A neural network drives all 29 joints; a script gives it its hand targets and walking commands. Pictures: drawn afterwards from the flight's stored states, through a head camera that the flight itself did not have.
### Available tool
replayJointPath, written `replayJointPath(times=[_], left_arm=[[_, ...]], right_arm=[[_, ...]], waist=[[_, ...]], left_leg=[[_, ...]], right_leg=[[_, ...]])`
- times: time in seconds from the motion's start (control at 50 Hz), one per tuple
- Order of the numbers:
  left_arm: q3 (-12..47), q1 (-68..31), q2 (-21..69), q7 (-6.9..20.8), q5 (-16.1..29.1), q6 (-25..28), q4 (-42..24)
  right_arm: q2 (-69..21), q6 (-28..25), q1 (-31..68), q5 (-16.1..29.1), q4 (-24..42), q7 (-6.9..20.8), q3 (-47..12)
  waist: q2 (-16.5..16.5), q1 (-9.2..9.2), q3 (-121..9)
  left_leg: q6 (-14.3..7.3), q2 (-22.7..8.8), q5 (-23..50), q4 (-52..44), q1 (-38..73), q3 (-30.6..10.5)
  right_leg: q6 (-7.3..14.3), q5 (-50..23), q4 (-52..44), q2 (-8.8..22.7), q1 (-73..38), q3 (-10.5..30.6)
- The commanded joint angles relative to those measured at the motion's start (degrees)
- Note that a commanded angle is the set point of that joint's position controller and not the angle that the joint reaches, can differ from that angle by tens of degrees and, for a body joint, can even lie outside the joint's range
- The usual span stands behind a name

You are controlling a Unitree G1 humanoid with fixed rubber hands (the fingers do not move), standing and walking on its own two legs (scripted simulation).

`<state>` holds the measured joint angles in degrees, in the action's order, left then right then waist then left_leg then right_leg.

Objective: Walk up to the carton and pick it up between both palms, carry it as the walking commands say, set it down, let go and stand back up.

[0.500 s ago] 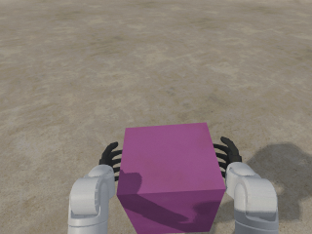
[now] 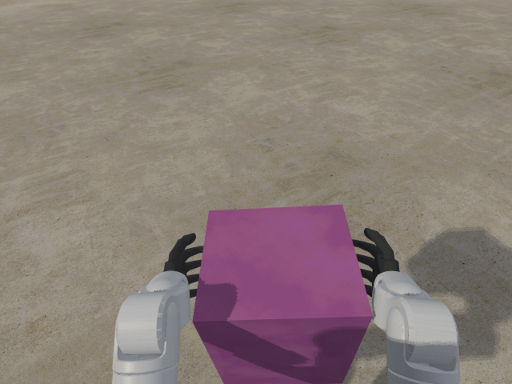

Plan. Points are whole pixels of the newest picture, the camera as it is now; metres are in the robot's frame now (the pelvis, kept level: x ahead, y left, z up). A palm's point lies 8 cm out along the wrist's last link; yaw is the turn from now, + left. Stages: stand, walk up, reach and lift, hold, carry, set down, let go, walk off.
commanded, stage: carry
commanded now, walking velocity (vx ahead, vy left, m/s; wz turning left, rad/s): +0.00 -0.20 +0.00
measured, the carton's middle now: (279, 301) +0.27 +0.00 +0.03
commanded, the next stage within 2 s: none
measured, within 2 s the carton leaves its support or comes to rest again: neither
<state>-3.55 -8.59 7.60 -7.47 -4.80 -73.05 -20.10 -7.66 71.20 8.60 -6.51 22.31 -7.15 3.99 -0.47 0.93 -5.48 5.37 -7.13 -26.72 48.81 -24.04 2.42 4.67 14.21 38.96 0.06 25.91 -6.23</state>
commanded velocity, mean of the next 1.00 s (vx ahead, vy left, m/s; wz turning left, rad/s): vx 0.00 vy -0.20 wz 0.00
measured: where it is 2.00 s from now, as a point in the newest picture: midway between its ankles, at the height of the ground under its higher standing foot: outside the picture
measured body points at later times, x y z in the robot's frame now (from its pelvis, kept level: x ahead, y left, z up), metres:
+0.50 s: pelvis -0.05 -0.10 +0.00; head -0.07 -0.11 +0.45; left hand +0.22 +0.04 +0.09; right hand +0.22 -0.25 +0.10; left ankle -0.09 +0.07 -0.67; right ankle +0.03 -0.15 -0.72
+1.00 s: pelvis -0.11 -0.21 +0.00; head -0.13 -0.22 +0.45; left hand +0.16 -0.07 +0.10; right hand +0.16 -0.36 +0.10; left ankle -0.13 -0.05 -0.68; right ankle -0.02 -0.28 -0.72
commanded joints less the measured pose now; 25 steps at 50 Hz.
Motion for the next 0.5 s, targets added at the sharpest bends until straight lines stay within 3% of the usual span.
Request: replayJointPath(times=[0.0,0.02,0.04,0.06,0.08,0.1,0.12,0.14,0.16,0.18,0.2,0.22,0.24,0.26,0.28,0.3,0.32,0.34,0.36,0.38,0.4,0.42,0.44,0.46,0.48], left_arm=[[34.2,-29.6,50.6,5.6,20.7,3.0,-14.6],[33.7,-28.5,51.2,5.8,20.0,2.8,-13.6],[32.9,-26.2,52.3,5.6,19.4,2.8,-13.0],[32.4,-28.3,51.7,5.1,19.4,3.5,-13.4],[33.3,-24.1,52.1,4.6,18.5,3.5,-14.3],[34.0,-24.0,53.0,4.8,19.4,3.6,-14.5],[34.7,-24.1,52.5,4.3,19.7,3.5,-15.8],[35.2,-26.3,53.7,4.2,20.0,4.2,-17.8],[36.0,-26.8,54.2,4.5,20.9,4.4,-18.7],[38.1,-29.8,53.2,4.9,21.4,4.1,-20.6],[39.2,-34.0,54.0,5.0,21.8,4.4,-20.9],[38.7,-33.3,53.4,4.8,21.3,4.3,-20.5],[39.3,-33.5,52.9,5.1,21.8,4.9,-22.0],[38.8,-35.3,52.0,4.7,21.7,4.8,-20.8],[38.2,-29.8,52.8,5.6,21.4,4.2,-18.7],[37.2,-29.1,50.7,5.5,21.3,3.5,-16.3],[35.5,-27.2,49.0,5.2,20.7,3.0,-13.6],[34.4,-28.5,50.0,5.7,21.0,3.3,-14.0],[34.2,-31.1,48.7,5.5,21.4,3.3,-15.1],[35.1,-26.5,50.9,5.5,21.8,3.8,-17.3],[34.7,-28.7,50.7,5.1,21.4,4.1,-17.5],[36.0,-29.8,53.2,5.6,22.2,3.8,-17.7],[34.8,-26.2,52.3,5.6,20.8,3.4,-14.5],[33.1,-23.8,51.5,6.0,19.6,3.5,-14.1],[33.2,-26.0,51.7,5.7,19.8,3.7,-14.6]], right_arm=[[-53.6,-0.3,22.7,20.2,3.8,5.3,-32.8],[-53.6,-0.4,26.6,21.5,6.0,5.4,-34.2],[-55.2,-0.2,27.3,22.5,7.3,5.6,-36.0],[-53.6,-0.7,28.2,22.4,7.3,5.5,-35.0],[-53.8,-0.8,25.5,22.8,7.7,5.7,-34.2],[-54.3,-0.9,23.0,22.5,7.3,5.6,-34.3],[-53.8,-0.7,21.3,22.8,7.3,5.8,-33.5],[-56.0,-1.1,22.7,23.6,8.4,6.4,-34.6],[-55.5,-1.8,22.3,23.0,9.9,6.1,-34.3],[-56.0,-2.3,21.8,22.9,7.8,6.2,-33.2],[-54.8,-3.0,26.0,22.4,9.6,6.3,-32.7],[-55.4,-2.6,24.0,23.0,7.6,6.1,-33.0],[-54.8,-2.9,23.0,22.2,8.8,6.3,-33.0],[-55.0,-3.0,24.4,21.8,7.0,5.9,-32.6],[-56.2,-2.5,22.5,20.8,7.9,5.7,-33.6],[-53.5,-1.8,20.7,19.3,4.9,5.3,-32.0],[-50.4,-1.5,20.5,19.3,4.3,4.9,-31.2],[-52.1,-1.8,25.4,20.3,7.6,4.4,-33.1],[-51.8,-1.5,25.2,19.8,7.4,4.1,-33.1],[-53.2,-1.9,25.6,21.8,11.8,4.5,-35.8],[-53.5,-2.0,27.7,22.5,10.8,4.8,-35.7],[-55.2,-1.7,24.6,21.9,8.9,5.2,-34.9],[-53.6,-1.3,23.4,21.3,8.4,5.0,-34.9],[-54.4,-1.4,25.3,22.3,9.9,5.2,-37.0],[-55.0,-0.9,23.4,21.6,6.7,5.0,-36.1]], waist=[[-8.6,-0.36,-12.0],[-5.0,-0.21,-11.9],[-11.4,0.08,-12.8],[-9.6,0.26,-15.7],[-6.0,0.66,-16.6],[-7.4,0.51,-16.2],[-3.7,-0.27,-18.6],[-7.1,-0.55,-20.4],[-3.9,-1.0,-22.5],[13.2,-1.87,-17.4],[23.0,-1.84,-13.6],[22.8,-1.76,-13.8],[15.7,-1.48,-12.8],[13.4,-1.09,-12.3],[12.9,-0.64,-10.9],[13.3,-0.19,-11.3],[16.0,-0.03,-13.2],[3.8,-0.28,-12.8],[-16.0,-0.63,-15.3],[-18.9,-0.58,-16.0],[-14.5,-0.5,-14.6],[-6.8,-0.1,-15.4],[-6.0,-0.02,-14.0],[-8.3,-0.19,-13.9],[-9.6,-0.15,-13.4]], left_leg=[[-3.1,2.8,-4.6,13.0,-7.0,4.2],[-3.3,2.9,-2.8,11.7,-5.6,4.3],[-3.4,3.1,-2.7,8.5,-4.2,5.4],[-3.8,4.2,-4.3,1.5,-0.5,6.1],[-3.8,5.3,-4.6,-4.1,1.7,6.9],[-3.3,5.5,-3.1,-7.3,1.4,6.9],[-3.6,5.0,1.9,-15.8,4.9,7.7],[-4.1,4.9,6.7,-22.0,13.5,8.1],[-4.8,-0.8,9.7,-26.1,20.1,2.0],[-9.2,-13.4,4.8,-30.5,18.8,-12.8],[-12.9,-21.5,15.4,-30.6,16.6,-22.6],[-15.8,-25.0,23.8,-28.6,15.0,-24.3],[-15.3,-22.6,31.8,-26.3,13.5,-20.1],[-13.2,-20.1,39.2,-23.4,14.7,-15.8],[-9.4,-16.8,41.9,-20.3,14.5,-9.7],[-7.1,-14.2,40.0,-18.1,10.5,-5.7],[-4.8,-10.9,30.9,-16.8,7.2,-3.4],[-2.9,-7.0,22.7,-11.3,3.1,-0.6],[-0.5,0.6,0.5,2.0,-9.2,6.0],[-0.2,4.0,-12.2,10.9,-12.6,5.7],[-1.1,3.4,-11.3,15.0,-11.9,3.5],[-2.3,3.0,-8.8,16.8,-10.2,3.2],[-2.6,2.7,-6.4,15.8,-8.5,4.2],[-2.2,2.6,-4.2,14.7,-10.0,4.5],[-2.0,2.6,-3.8,12.4,-10.0,4.2]], right_leg=[[5.8,5.1,-23.2,15.1,-7.5,17.8],[5.0,10.3,-24.3,14.5,-6.4,17.3],[4.4,11.8,-24.9,13.0,-7.2,15.3],[4.6,4.8,-22.6,12.2,-10.2,14.2],[5.4,0.7,-22.4,12.9,-10.4,15.2],[5.3,-5.8,-20.6,12.8,-11.6,15.7],[4.9,-10.1,-16.9,11.7,-13.4,11.6],[1.2,-9.4,-18.9,10.2,-10.2,11.2],[-1.7,-8.5,-15.4,9.1,-5.9,9.8],[-9.0,-2.7,-8.8,2.7,2.6,1.9],[-7.3,8.5,3.7,1.3,9.5,2.8],[-7.5,12.4,16.2,3.3,11.1,7.3],[-7.3,12.2,21.7,3.5,11.4,10.1],[-6.3,12.3,17.0,5.2,11.2,11.0],[-6.4,11.3,5.8,6.5,8.4,10.1],[-6.1,6.1,0.2,2.6,1.3,3.4],[-6.1,2.3,-8.1,0.2,-5.8,-0.5],[-5.4,-4.5,-14.3,2.8,-12.2,4.2],[-2.0,-25.7,-17.8,14.6,-21.3,19.5],[0.3,-27.3,-19.0,17.2,-20.7,24.4],[2.1,-21.5,-19.1,16.8,-17.6,24.0],[5.4,-12.8,-18.7,17.1,-15.4,21.3],[6.3,-3.5,-20.2,15.3,-12.1,19.0],[4.2,0.6,-21.3,12.9,-15.5,16.6],[4.3,-2.2,-21.2,14.0,-15.9,18.1]])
